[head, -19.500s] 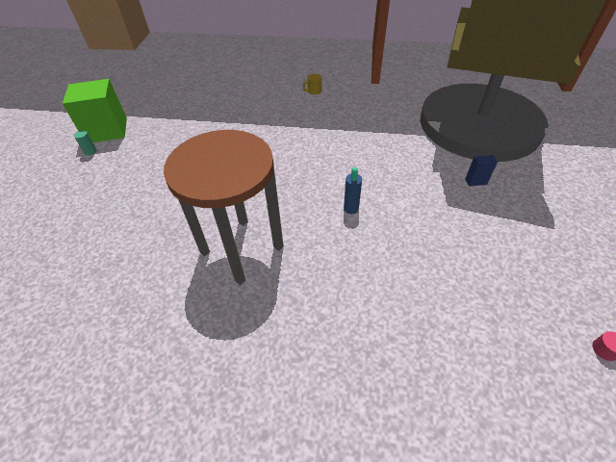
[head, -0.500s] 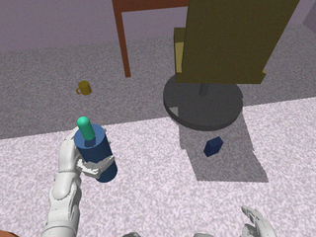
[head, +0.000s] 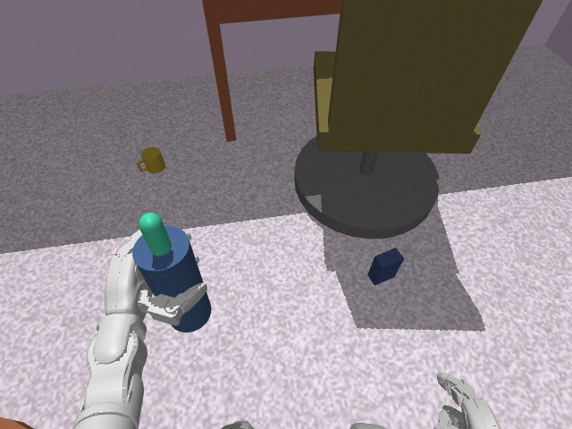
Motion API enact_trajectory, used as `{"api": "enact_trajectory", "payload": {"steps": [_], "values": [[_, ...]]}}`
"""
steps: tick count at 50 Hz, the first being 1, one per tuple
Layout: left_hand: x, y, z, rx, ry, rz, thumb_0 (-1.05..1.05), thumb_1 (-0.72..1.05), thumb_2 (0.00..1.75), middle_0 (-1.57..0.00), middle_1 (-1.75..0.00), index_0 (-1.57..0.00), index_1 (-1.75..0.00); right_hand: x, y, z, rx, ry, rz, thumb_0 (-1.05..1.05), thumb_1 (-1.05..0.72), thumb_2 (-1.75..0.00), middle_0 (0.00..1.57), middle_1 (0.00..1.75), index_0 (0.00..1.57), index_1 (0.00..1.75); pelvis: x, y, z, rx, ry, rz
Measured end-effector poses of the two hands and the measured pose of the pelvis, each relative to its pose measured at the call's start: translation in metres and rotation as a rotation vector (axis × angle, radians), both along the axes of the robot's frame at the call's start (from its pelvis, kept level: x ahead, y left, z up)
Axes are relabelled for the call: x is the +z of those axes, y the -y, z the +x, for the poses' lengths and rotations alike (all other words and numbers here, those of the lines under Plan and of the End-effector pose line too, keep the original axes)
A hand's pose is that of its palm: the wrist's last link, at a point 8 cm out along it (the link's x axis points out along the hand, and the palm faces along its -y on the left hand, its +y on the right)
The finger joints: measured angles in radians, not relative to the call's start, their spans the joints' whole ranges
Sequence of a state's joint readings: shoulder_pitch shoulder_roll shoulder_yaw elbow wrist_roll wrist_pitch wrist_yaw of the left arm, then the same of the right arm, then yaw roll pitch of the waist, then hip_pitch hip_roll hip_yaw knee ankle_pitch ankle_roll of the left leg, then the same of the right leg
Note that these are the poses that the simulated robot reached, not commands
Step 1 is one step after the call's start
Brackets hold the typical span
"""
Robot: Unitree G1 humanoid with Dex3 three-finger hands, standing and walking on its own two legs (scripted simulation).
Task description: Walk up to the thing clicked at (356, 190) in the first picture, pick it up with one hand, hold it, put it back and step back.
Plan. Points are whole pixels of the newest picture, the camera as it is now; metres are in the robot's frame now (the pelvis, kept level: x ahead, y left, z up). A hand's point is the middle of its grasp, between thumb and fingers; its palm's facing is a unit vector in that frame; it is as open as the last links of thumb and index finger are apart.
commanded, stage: crouch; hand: left
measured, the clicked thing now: (172, 273) +0.32 +0.17 +0.04
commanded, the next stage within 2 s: lower in 2.00 s
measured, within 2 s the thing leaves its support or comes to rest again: neither
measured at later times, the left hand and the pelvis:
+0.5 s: hand (186, 297) +0.32 +0.17 -0.04, palm faces +0.03 -1.00 +0.01, open 9.7 cm; pelvis -0.01 +0.00 -0.04, yaw +0 degrees
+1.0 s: hand (207, 335) +0.35 +0.19 -0.29, palm faces +0.04 -1.00 -0.01, open 9.7 cm; pelvis -0.05 -0.01 -0.24, yaw -3 degrees
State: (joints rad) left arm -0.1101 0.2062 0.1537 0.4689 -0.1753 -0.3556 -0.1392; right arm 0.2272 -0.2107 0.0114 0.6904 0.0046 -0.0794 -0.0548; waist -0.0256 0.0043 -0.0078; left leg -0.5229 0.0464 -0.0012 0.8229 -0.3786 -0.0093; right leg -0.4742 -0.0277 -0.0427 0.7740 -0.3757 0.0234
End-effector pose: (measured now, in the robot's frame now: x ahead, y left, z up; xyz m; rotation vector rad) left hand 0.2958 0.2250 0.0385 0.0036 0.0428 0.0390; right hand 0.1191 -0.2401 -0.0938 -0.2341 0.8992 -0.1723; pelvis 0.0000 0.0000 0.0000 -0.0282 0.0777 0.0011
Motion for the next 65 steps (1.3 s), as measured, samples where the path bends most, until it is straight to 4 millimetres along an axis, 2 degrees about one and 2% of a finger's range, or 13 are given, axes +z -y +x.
{"api": "enact_trajectory", "payload": {"steps": [8,13,19,25,30,37,45,52,59,65], "values": [[0.000,-0.001,-0.001,-0.012,-0.005,0.008,0.00,-0.35,1.13,-0.75,-1.04,-0.73,-1.05,0.000,-0.002,0.001,0.006,0.007,0.005,0.01,-0.91,-0.90,0.20,0.30,0.20,0.30,0.000,-0.001,0.000,0.001,0.000,-0.001],[-0.009,0.001,-0.001,-0.014,-0.020,0.004,0.00,-0.35,1.13,-0.75,-1.04,-0.73,-1.05,-0.002,-0.002,0.002,0.012,0.002,0.006,0.01,-0.89,-0.90,0.20,0.30,0.20,0.30,-0.002,-0.001,-0.001,0.000,-0.011,0.000],[-0.036,0.000,0.002,-0.008,-0.045,-0.014,0.00,-0.35,1.12,-0.75,-1.04,-0.72,-1.05,-0.012,0.003,-0.002,0.021,-0.024,-0.002,0.01,-0.88,-0.90,0.20,0.30,0.20,0.30,-0.011,0.000,-0.005,-0.002,-0.055,0.001],[-0.078,-0.003,0.004,-0.010,-0.048,-0.021,0.00,-0.34,1.12,-0.74,-1.04,-0.72,-1.06,-0.036,0.013,-0.011,0.030,-0.072,-0.028,0.01,-0.89,-0.90,0.20,0.30,0.20,0.30,-0.035,0.002,-0.011,-0.003,-0.141,-0.004],[-0.124,-0.006,0.009,-0.021,-0.029,-0.016,0.00,-0.35,1.12,-0.74,-1.04,-0.72,-1.05,-0.072,0.023,-0.020,0.042,-0.115,-0.055,0.01,-0.89,-0.90,0.20,0.30,0.20,0.30,-0.071,0.004,-0.017,-0.005,-0.242,-0.009],[-0.200,-0.012,0.019,-0.014,-0.010,0.000,0.00,-0.35,1.12,-0.75,-1.04,-0.73,-1.05,-0.140,0.030,-0.028,0.056,-0.164,-0.077,0.01,-0.90,-0.90,0.20,0.30,0.20,0.30,-0.137,0.005,-0.028,-0.011,-0.375,-0.019],[-0.281,-0.017,0.027,0.000,-0.016,0.009,0.00,-0.35,1.12,-0.75,-1.04,-0.73,-1.05,-0.221,0.025,-0.034,0.087,-0.222,-0.061,0.01,-0.91,-0.90,0.20,0.30,0.20,0.30,-0.206,0.006,-0.041,-0.025,-0.467,-0.026],[-0.346,-0.016,0.028,0.005,-0.032,0.011,0.00,-0.35,1.12,-0.75,-1.03,-0.73,-1.05,-0.282,0.020,-0.049,0.112,-0.266,-0.046,0.01,-0.91,-0.91,0.20,0.30,0.20,0.30,-0.260,0.006,-0.056,-0.036,-0.500,-0.026],[-0.402,-0.017,0.031,0.013,-0.030,0.023,0.00,-0.35,1.12,-0.75,-1.03,-0.73,-1.05,-0.333,0.024,-0.073,0.110,-0.313,-0.052,0.01,-0.92,-0.91,0.20,0.30,0.20,0.30,-0.312,0.006,-0.070,-0.047,-0.496,-0.026],[-0.437,-0.020,0.034,0.033,-0.026,0.016,0.00,-0.35,1.12,-0.75,-1.03,-0.73,-1.04,-0.366,0.030,-0.096,0.091,-0.361,-0.062,0.01,-0.92,-0.91,0.20,0.30,0.20,0.30,-0.346,0.006,-0.078,-0.053,-0.478,-0.027]]}}
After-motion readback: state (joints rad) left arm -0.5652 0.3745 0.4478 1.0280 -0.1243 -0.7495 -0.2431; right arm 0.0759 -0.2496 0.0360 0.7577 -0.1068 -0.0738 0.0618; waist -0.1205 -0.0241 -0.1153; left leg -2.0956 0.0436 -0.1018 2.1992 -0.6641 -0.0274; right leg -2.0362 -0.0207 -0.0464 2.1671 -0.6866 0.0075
